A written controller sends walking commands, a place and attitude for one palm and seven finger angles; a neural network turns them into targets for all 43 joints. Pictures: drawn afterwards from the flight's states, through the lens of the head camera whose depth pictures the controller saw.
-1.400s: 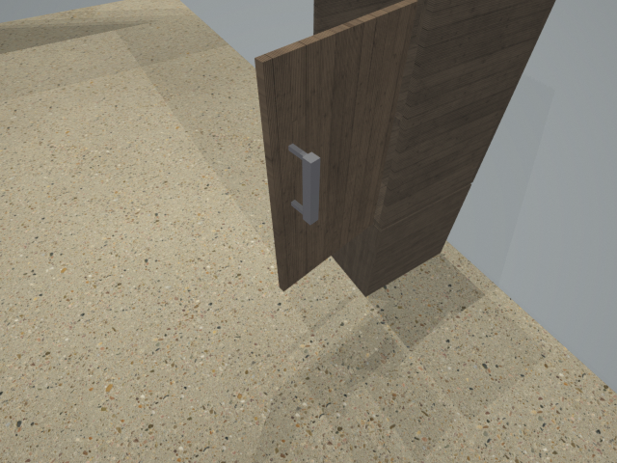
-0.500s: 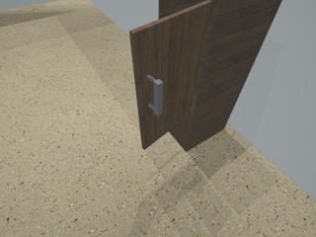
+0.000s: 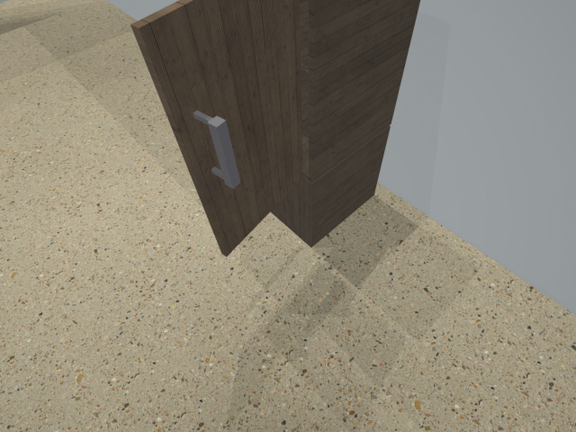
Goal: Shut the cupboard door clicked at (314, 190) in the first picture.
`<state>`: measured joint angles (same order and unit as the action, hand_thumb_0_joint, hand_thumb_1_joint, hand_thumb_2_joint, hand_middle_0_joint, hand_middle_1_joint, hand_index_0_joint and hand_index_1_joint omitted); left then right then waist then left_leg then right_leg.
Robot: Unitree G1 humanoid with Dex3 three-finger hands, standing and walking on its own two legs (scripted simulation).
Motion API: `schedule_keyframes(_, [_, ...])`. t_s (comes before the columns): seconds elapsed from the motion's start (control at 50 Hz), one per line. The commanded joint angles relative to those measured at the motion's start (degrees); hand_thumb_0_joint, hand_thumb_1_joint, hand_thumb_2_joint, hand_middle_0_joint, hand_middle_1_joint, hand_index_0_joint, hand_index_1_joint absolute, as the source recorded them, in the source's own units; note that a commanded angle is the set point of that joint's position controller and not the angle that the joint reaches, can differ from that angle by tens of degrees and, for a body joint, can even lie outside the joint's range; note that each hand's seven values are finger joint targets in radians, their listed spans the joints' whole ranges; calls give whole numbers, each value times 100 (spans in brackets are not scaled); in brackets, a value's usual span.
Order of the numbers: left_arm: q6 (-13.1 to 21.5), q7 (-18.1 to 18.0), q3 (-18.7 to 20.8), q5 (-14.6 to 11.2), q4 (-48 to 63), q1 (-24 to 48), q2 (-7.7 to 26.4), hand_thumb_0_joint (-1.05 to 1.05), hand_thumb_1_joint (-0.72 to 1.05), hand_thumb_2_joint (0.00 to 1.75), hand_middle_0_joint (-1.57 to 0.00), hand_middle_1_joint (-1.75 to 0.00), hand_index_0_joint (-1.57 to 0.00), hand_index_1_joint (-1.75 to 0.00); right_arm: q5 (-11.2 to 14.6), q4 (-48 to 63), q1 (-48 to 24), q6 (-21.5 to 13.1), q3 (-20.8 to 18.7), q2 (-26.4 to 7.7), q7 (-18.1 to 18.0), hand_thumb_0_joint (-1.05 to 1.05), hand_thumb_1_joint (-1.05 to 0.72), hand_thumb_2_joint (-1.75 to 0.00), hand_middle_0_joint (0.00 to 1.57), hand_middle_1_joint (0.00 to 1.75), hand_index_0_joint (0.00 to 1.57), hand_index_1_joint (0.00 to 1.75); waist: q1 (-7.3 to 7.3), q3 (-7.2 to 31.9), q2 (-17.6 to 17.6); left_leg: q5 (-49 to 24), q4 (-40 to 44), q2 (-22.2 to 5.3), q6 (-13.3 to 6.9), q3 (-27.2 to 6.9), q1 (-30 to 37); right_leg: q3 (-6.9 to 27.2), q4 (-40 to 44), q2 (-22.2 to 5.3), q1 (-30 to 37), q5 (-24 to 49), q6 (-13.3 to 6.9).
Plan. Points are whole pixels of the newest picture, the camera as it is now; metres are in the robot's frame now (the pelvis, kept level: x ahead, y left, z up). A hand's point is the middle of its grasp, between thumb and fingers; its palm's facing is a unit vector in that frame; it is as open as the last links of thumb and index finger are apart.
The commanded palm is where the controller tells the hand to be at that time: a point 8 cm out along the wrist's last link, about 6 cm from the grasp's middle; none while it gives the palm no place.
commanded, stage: walk around to get in front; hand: left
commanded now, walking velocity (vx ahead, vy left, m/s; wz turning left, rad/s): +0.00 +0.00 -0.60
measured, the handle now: (217, 150) +0.56 +0.18 +0.03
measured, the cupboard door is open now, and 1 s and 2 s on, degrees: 100 100 100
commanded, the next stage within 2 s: none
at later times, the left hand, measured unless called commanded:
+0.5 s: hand out of the picture +0.10 +0.21 -0.17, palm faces -0.17 -0.96 -0.22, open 7.4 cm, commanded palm none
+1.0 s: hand (247, 382) +0.20 +0.10 -0.14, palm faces -0.57 -0.78 -0.27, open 7.4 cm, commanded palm none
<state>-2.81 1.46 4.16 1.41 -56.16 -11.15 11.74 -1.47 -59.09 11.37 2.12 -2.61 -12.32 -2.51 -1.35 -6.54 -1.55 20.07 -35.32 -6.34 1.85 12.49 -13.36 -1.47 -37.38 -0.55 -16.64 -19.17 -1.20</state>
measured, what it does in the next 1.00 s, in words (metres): steps on the spot, turning right: left foot, then right foot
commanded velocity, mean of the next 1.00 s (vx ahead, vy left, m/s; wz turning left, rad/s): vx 0.00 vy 0.00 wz -0.60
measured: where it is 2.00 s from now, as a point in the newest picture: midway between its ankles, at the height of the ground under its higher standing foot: outside the picture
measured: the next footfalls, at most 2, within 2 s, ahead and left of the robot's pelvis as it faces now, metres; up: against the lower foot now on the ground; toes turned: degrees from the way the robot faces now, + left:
left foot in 0.48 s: +0.07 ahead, +0.13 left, +0.00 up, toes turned -17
right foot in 0.86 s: -0.02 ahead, -0.14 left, +0.00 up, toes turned -34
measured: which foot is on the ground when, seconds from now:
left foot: down 0.00-0.00, up 0.02-0.46, down 0.48-0.86, up 0.88-1.00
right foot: down 0.00-0.48, up 0.50-0.84, down 0.86-1.00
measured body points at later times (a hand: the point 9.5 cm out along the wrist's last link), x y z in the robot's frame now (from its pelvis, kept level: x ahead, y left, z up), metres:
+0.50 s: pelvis +0.01 +0.02 +0.01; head +0.06 +0.03 +0.45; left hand +0.11 +0.26 -0.15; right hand +0.09 -0.26 -0.11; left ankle +0.03 +0.14 -0.73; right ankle +0.00 -0.09 -0.72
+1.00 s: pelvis +0.00 -0.01 +0.01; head +0.04 -0.06 +0.45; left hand +0.23 +0.14 -0.12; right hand -0.12 -0.27 -0.14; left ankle +0.05 +0.12 -0.65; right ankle -0.05 -0.11 -0.72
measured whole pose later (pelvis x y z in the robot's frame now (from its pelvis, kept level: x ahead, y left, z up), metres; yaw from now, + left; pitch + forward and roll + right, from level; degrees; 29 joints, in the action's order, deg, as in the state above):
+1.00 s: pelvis +0.00 -0.01 +0.01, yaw -36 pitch +0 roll +1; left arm -1.7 0.2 3.4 1.2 -50.6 -7.6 13.3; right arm -0.4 -53.5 10.9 4.1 -3.2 -15.5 -1.7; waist 0.9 -8.2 -0.8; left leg 27.4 -63.6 -5.1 4.2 2.5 -26.9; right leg 1.6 -32.5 1.0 -17.5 -15.3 -1.2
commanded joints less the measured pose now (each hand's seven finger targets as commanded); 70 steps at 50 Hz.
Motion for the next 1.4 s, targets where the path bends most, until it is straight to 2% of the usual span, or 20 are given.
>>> schedule_keyframes(0.0, [160, -244, 365, -6, 112, -1022, 1543, 0, 90, 90, -20, -30, -20, -30, 79, 802, -553, -2, -221, -681, 29, 0, -90, -90, 20, 30, 20, 30, -453, 510, 1861, 1559, -2931, 346, 41, -1141, -1804, 3027, 2160, -2052, 872, 2518, -1092])
schedule_keyframes(0.04, [143, -281, 323, 5, 354, -331, 1214, 0, 90, 90, -20, -30, -20, -30, 79, 761, -648, 12, -246, -629, 72, 0, -90, -90, 20, 30, 20, 30, -134, 272, 1302, 800, -3301, 191, 47, -1370, -1986, 2740, 2120, -1541, 389, 1256, -1138])
schedule_keyframes(0.12, [248, -316, 261, -13, 406, -426, 1039, 0, 90, 90, -20, -30, -20, -30, 79, 745, -546, -11, -191, -438, 79, 0, -90, -90, 20, 30, 20, 30, -25, 845, 559, 294, -2821, 270, 174, -1372, -1782, 2196, 1663, -1187, 1041, 2922, -974])
schedule_keyframes(0.32, [183, -290, 346, 42, 447, -660, 1168, 0, 90, 90, -20, -30, -20, -30, 158, 1101, -943, -89, -160, -418, 3, 0, -90, -90, 20, 30, 20, 30, -176, 994, 965, 568, -1269, 553, 146, -1438, -1378, 2774, 1406, -1002, 1270, 3689, -1079])
schedule_keyframes(0.4, [135, -274, 333, 14, 613, -178, 1165, 0, 90, 90, -20, -30, -20, -30, 200, 992, -327, -157, -158, -487, -25, 0, -90, -90, 20, 30, 20, 30, 187, 1134, 821, -219, 462, 621, 56, -1465, 11, 2786, 1088, -694, 400, 3072, -699])
schedule_keyframes(0.42, [124, -256, 300, -26, 675, -28, 1048, 0, 90, 90, -20, -30, -20, -30, 184, 898, -19, -203, -181, -607, -52, 0, -90, -90, 20, 30, 20, 30, 352, 1206, 570, -730, 1152, 397, 7, -1489, 925, 2495, 871, -413, -290, 2288, -423])
schedule_keyframes(0.46, [126, -138, 199, -84, 923, 18, 659, 0, 90, 90, -20, -30, -20, -30, 34, 994, 179, -263, -318, -1467, -108, 0, -90, -90, 20, 30, 20, 30, 383, 1018, -1727, -1440, 2177, -2096, -991, -3877, 1461, 739, -1302, 643, -1883, -1702, 259])
schedule_keyframes(0.5, [99, -60, 283, 15, 972, 71, 907, 0, 90, 90, -20, -30, -20, -30, -43, 1198, -172, -237, -208, -1251, -119, 0, -90, -90, 20, 30, 20, 30, 162, 652, -637, -1941, 2057, -2115, -1445, -3387, 384, 660, -2810, 244, -1720, -1326, 412])
schedule_keyframes(0.58, [31, 61, 239, 4, 808, 3, 648, 0, 90, 90, -20, -30, -20, -30, -36, 1223, -275, -287, -106, -916, -107, 0, -90, -90, 20, 30, 20, 30, -7, 725, -931, -3713, 1410, -1029, -896, -1537, 692, 269, -3137, 48, -1756, -640, 531])
schedule_keyframes(0.72, [57, 126, 97, -24, 1008, 604, 510, 0, 90, 90, -20, -30, -20, -30, -50, 968, 413, -232, -234, -1169, 5, 0, -90, -90, 20, 30, 20, 30, 344, 729, -1131, -3660, 1126, -1151, -799, -980, 908, -377, -848, 13, -884, -532, 396])
schedule_keyframes(0.78, [112, 105, 114, -34, 885, 238, 677, 0, 90, 90, -20, -30, -20, -30, -11, 988, 355, -202, -292, -1297, 54, 0, -90, -90, 20, 30, 20, 30, 148, 841, -948, -3387, 504, -1143, -511, -804, 541, -465, 484, 101, 218, 264, 203])
schedule_keyframes(0.8, [151, 80, 173, -23, 745, -242, 882, 0, 90, 90, -20, -30, -20, -30, 27, 1027, 219, -198, -299, -1269, 70, 0, -90, -90, 20, 30, 20, 30, -138, 1021, -544, -2798, -227, -966, -249, -561, 44, -238, 1192, -81, 1108, 1242, 78])
schedule_keyframes(0.84, [206, -126, 380, -26, 499, -989, 1956, 0, 90, 90, -20, -30, -20, -30, 116, 1446, -226, -128, -135, -687, 75, 0, -90, -90, 20, 30, 20, 30, -546, 1288, 2175, 1991, -2776, 247, 231, -551, -2011, 2603, 1500, -2301, 2086, 5059, -1057])
schedule_keyframes(0.86, [192, -186, 349, -46, 522, -944, 1866, 0, 90, 90, -20, -30, -20, -30, 128, 1395, -175, -68, -123, -794, 41, 0, -90, -90, 20, 30, 20, 30, -474, 1185, 1830, 1732, -3281, 66, 140, -1226, -2135, 2429, 1551, -2239, 1805, 4128, -1298])
schedule_keyframes(0.94, [162, -264, 224, -20, 868, 116, 1283, 0, 90, 90, -20, -30, -20, -30, 94, 1145, -149, -6, -157, -687, 101, 0, -90, -90, 20, 30, 20, 30, 41, 945, 1200, 516, -3074, 34, 271, -1209, -1755, 1645, 1543, -1290, 842, 2965, -934])
schedule_keyframes(1.14, [102, -187, 251, -6, 949, 365, 1263, 0, 90, 90, -20, -30, -20, -30, 137, 1018, 356, -145, -148, -547, 59, 0, -90, -90, 20, 30, 20, 30, 315, 826, 1023, -216, 178, 524, 147, -1053, -32, 2220, 1333, -845, -216, 1586, -676])
schedule_keyframes(1.16, [84, -185, 215, -42, 991, 461, 1097, 0, 90, 90, -20, -30, -20, -30, 130, 922, 672, -203, -160, -681, 24, 0, -90, -90, 20, 30, 20, 30, 469, 948, 685, -563, 1011, 317, 86, -1179, 713, 2029, 987, -588, -707, 1236, -418])
schedule_keyframes(1.2, [60, -103, 119, -95, 1193, 383, 646, 0, 90, 90, -20, -30, -20, -30, -8, 986, 927, -286, -304, -1586, -37, 0, -90, -90, 20, 30, 20, 30, 507, 997, -1875, -1090, 2192, -2193, -905, -3799, 1125, 412, -1532, 551, -1916, -1743, 252])
schedule_keyframes(1.24, [52, -22, 217, 15, 1133, 494, 831, 0, 90, 90, -20, -30, -20, -30, -69, 1078, 525, -309, -197, -1270, -71, 0, -90, -90, 20, 30, 20, 30, 281, 725, -785, -2216, 2017, -1959, -1174, -3097, 381, 638, -2926, 132, -1710, -1190, 330])
schedule_keyframes(1.38, [-3, 105, 139, -17, 969, 490, 474, 0, 90, 90, -20, -30, -20, -30, -32, 1021, 578, -295, -158, -967, -55, 0, -90, -90, 20, 30, 20, 30, 266, 884, -890, -3452, 1390, -1089, -763, -1041, 1109, -103, -2269, -80, -1572, -482, 501])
